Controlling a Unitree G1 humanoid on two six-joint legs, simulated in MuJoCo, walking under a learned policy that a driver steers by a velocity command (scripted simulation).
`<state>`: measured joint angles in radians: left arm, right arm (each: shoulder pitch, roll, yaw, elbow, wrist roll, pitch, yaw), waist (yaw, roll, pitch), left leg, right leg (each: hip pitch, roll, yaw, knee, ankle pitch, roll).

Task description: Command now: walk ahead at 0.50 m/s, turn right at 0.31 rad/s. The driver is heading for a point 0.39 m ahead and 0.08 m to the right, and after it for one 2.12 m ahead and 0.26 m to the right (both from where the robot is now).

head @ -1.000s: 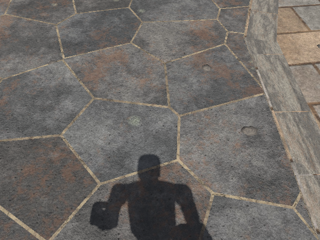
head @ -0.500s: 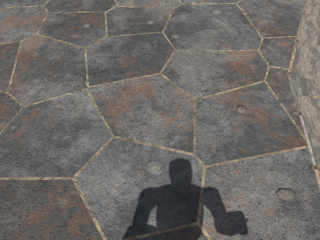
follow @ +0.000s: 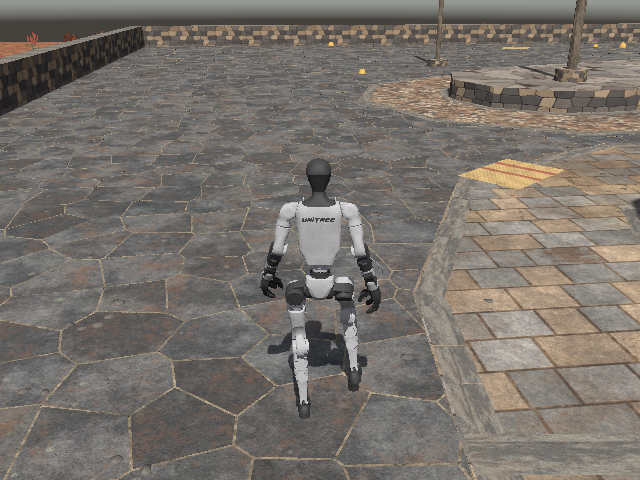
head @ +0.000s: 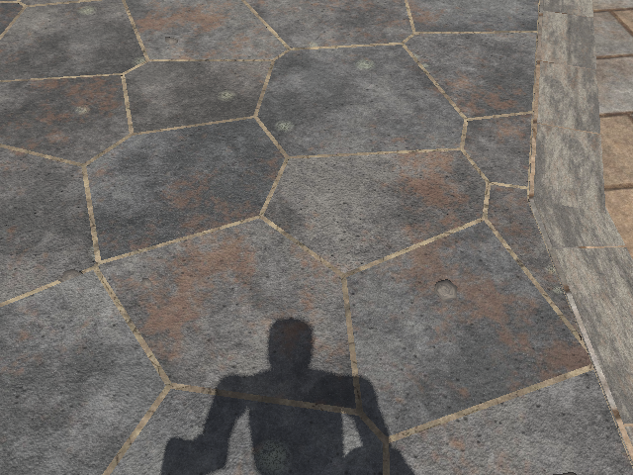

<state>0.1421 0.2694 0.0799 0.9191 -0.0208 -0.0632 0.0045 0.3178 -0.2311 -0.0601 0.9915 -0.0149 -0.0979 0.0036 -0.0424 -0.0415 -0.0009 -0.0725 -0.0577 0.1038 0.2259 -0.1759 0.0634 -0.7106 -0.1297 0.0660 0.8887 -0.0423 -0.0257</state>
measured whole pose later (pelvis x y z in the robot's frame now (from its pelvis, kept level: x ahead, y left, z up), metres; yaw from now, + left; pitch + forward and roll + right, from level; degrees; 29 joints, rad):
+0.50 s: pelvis +0.26 -0.08 -0.01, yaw -16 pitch +3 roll +0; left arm 0.21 0.27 0.08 0.80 0.00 -0.04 -0.01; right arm 0.07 -0.30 -0.07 0.80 -0.01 -0.07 -0.03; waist 0.02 0.02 0.07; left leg -0.65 0.08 -0.07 1.00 -0.31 -0.06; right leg -0.29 0.11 0.05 0.39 -0.14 -0.10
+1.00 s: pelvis +0.36 -0.09 -0.01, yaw -7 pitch +3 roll -1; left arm 0.11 0.28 0.06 0.80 -0.01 0.01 0.04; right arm 0.16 -0.29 -0.08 0.77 0.01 0.02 -0.03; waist -0.03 0.01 0.04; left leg -0.41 -0.05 -0.14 0.46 -0.09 0.00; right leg -0.40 0.04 0.08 0.73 -0.40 0.04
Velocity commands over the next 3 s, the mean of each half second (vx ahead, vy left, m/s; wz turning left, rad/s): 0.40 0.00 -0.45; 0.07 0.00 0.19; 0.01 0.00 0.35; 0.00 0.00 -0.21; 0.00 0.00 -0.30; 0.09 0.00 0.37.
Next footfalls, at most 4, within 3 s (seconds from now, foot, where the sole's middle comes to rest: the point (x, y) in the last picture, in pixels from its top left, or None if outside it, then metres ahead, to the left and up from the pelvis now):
0.24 right None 0.31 -0.16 -0.79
0.70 left None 0.50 0.01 -0.78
1.06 right None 0.40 -0.22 -0.78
1.44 left None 0.40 0.04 -0.78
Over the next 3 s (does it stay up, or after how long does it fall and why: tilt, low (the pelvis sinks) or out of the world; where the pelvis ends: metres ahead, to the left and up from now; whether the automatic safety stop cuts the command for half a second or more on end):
stays up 0.41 -0.09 -0.01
